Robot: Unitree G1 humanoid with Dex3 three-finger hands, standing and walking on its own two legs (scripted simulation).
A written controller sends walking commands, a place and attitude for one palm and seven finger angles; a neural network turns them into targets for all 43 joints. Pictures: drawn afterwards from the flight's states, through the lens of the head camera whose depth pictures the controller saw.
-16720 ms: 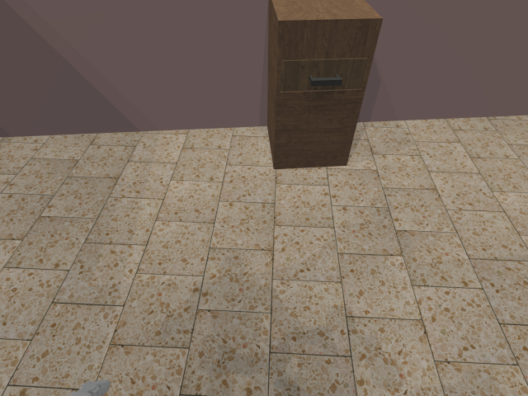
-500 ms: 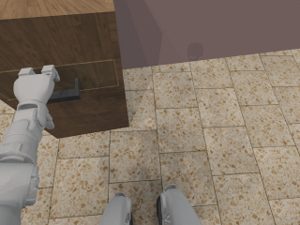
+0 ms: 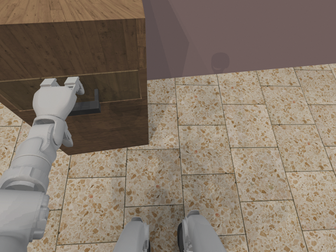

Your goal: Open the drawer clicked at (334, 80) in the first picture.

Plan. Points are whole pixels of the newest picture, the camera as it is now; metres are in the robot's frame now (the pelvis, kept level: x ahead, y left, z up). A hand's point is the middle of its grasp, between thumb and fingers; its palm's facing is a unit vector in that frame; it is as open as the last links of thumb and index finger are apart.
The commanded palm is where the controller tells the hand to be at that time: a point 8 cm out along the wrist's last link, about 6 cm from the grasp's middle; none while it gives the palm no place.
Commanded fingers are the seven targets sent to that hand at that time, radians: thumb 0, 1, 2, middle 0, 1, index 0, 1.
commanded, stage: move the hooked fingers above the handle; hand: left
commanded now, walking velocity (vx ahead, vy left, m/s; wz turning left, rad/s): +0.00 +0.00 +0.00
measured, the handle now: (75, 101) +0.53 +0.27 -0.10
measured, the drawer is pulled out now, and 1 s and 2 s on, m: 0.00 0.00 0.00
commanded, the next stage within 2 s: none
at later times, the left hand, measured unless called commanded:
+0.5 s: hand (67, 106) +0.46 +0.25 -0.02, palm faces +0.01 -0.06 -1.00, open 13.8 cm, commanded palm +0.45 +0.25 +0.01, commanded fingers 0.00 -0.50 0.30 -0.30 -1.20 -0.30 -1.20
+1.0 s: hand (57, 104) +0.48 +0.28 -0.04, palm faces -0.01 -0.01 -1.00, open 13.9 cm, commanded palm +0.46 +0.26 +0.01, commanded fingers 0.00 -0.50 0.30 -0.30 -1.20 -0.30 -1.20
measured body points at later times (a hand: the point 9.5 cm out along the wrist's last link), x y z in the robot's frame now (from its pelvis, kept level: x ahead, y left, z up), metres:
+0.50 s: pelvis +0.00 -0.01 +0.00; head +0.14 +0.01 +0.43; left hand +0.46 +0.25 +0.03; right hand +0.04 -0.29 -0.13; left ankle -0.01 +0.08 -0.64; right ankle +0.05 -0.13 -0.64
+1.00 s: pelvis -0.01 -0.01 -0.01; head +0.15 +0.00 +0.41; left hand +0.47 +0.28 +0.02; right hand +0.03 -0.29 -0.13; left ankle -0.01 +0.08 -0.64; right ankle +0.04 -0.13 -0.64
